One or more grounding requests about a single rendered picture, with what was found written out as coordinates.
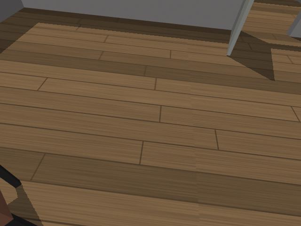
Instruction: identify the chair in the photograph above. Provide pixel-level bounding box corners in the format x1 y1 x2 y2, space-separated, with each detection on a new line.
0 165 37 226

